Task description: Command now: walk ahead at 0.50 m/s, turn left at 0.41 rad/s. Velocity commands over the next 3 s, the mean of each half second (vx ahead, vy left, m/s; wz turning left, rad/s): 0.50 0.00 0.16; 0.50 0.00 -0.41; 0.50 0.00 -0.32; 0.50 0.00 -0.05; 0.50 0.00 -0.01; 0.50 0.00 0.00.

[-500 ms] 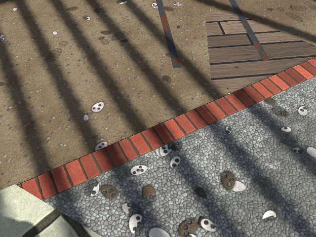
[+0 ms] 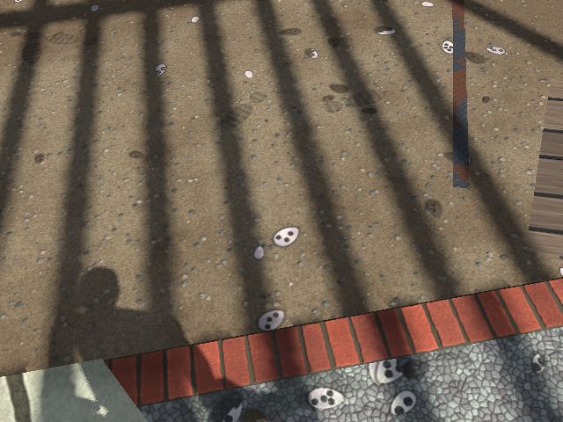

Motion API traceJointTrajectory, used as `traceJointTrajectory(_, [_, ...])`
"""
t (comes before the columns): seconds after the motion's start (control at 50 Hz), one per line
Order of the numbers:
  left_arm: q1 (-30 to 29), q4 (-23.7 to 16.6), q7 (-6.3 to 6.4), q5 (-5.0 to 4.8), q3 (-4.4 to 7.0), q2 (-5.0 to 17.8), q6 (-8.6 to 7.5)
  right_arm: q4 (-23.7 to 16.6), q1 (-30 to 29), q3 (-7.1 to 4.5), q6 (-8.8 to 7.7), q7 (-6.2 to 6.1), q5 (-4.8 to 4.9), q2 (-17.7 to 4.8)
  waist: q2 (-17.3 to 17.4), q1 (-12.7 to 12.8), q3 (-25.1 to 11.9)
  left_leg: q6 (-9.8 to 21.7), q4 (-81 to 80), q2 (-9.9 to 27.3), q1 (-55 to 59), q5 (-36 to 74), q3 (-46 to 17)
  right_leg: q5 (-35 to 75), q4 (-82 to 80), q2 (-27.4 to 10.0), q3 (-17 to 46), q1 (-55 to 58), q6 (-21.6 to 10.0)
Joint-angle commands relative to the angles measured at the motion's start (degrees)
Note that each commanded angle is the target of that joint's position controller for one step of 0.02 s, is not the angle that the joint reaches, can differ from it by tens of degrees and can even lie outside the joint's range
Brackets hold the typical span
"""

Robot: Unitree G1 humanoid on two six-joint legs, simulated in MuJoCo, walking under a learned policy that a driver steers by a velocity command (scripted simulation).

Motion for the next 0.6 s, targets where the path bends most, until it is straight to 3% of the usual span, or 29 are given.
traceJointTrajectory(0.02, [3.4,-1.3,-0.39,-0.21,0.85,4.7,-1.53,-3.7,0.4,0.65,0.24,0.95,-0.48,0.9,-8.2,-0.7,-1.0,-0.8,-2.3,1.7,-7.5,4.8,-2.1,16.4,-10.8,-15.4,10.8,5.2,-7.2])
traceJointTrajectory(0.1, [5.1,-0.1,-0.79,-0.30,0.71,5.2,-1.23,-6.4,-8.0,1.97,-0.30,1.43,-0.24,2.0,-8.5,0.5,1.3,-1.1,-18.4,1.1,-4.0,12.5,1.5,17.9,-12.1,-12.9,4.5,3.7,-6.3])
traceJointTrajectory(0.2, [10.7,2.7,-0.28,-0.37,1.30,8.2,0.03,-9.1,-14.5,2.62,-0.96,1.07,-0.21,1.1,-8.8,2.0,2.4,1.4,-29.3,0.2,1.5,8.3,6.4,24.2,-9.6,-15.8,3.7,9.7,-6.3])
traceJointTrajectory(0.24, [11.3,3.6,-0.08,-0.40,1.42,9.0,0.83,-8.1,-11.3,2.26,-1.49,0.49,-0.59,0.4,-9.2,0.1,0.5,3.3,-32.9,-2.1,7.3,4.4,7.7,36.8,-2.7,-15.8,2.6,12.8,-5.7])
traceJointTrajectory(0.26, [11.1,3.9,0.00,-0.79,1.33,9.0,1.33,-5.8,-4.6,1.79,-2.05,0.10,-0.94,-0.1,-8.0,-3.1,-3.1,4.5,-37.2,-3.8,16.1,6.3,8.6,41.2,5.8,-14.4,0.8,12.3,-4.8])
traceJointTrajectory(0.28, [11.4,3.6,0.07,-1.04,0.89,8.0,1.59,-2.5,4.6,0.82,-2.71,-0.49,-1.68,-2.4,-5.9,-6.4,-8.8,6.0,-38.0,-2.3,29.8,7.0,6.2,35.0,17.1,-12.2,-1.0,5.9,-3.6])
traceJointTrajectory(0.3, [11.9,0.5,-0.29,-1.70,-0.27,3.9,1.56,-1.5,13.2,-0.53,-3.10,-1.36,-2.71,-8.1,3.5,-8.8,-17.2,10.2,-39.4,14.0,46.6,1.4,-13.6,10.8,36.4,-7.9,-2.8,-9.8,-1.5])
traceJointTrajectory(0.32, [14.9,-0.3,-0.51,-1.63,0.00,3.2,1.76,-1.3,13.9,-1.36,-2.55,-1.68,-0.77,-11.9,10.0,-6.7,-20.3,15.3,-47.4,24.2,51.2,5.2,-35.8,-21.4,50.1,0.5,2.2,-23.7,-0.3])
traceJointTrajectory(0.34, [8.9,-0.7,-0.19,-0.66,1.27,7.1,2.27,-1.1,10.6,-1.07,-2.13,-1.83,1.02,-9.5,2.3,-6.4,-12.7,14.1,-47.3,20.9,45.8,5.5,-29.1,-17.3,53.4,-2.7,8.1,-28.7,-0.8])
traceJointTrajectory(0.36, [6.3,-1.6,-0.54,-0.87,0.95,5.8,1.85,-1.5,6.2,-0.02,-2.39,-1.82,1.11,-6.1,1.6,-4.1,-5.5,12.3,-48.8,18.2,37.6,8.7,-21.4,-12.5,51.6,-4.5,8.2,-29.0,-1.1])
traceJointTrajectory(0.38, [6.1,-1.1,-0.76,-0.91,0.83,4.9,1.77,-1.6,3.0,0.85,-2.74,-1.57,0.98,-3.1,0.2,-1.8,-2.6,9.9,-50.9,14.9,31.5,11.6,-15.8,-9.3,47.8,-6.1,8.1,-26.3,-1.0])
traceJointTrajectory(0.42, [9.2,0.8,-1.27,0.10,0.76,3.6,3.37,-1.3,0.9,1.62,-3.60,-1.74,1.11,-0.2,1.3,1.3,-1.0,7.4,-54.1,11.3,24.8,14.4,-8.6,-6.7,44.2,-6.9,8.0,-20.6,-0.1])
traceJointTrajectory(0.5, [4.6,-0.2,-2.22,-0.21,1.14,2.7,5.07,1.2,5.7,1.13,-5.24,-2.02,1.21,-1.7,0.7,1.2,1.6,6.8,-57.7,10.7,24.2,18.4,-2.2,0.3,41.4,-6.0,9.6,-24.9,0.4])
traceJointTrajectory(0.6, [-4.0,-3.0,-2.39,-0.05,0.74,2.2,5.00,2.5,8.1,1.55,-5.64,-2.21,1.37,-1.2,0.2,0.0,3.7,5.1,-58.3,10.1,26.7,23.6,4.7,10.9,30.0,-4.6,8.7,-28.7,0.5])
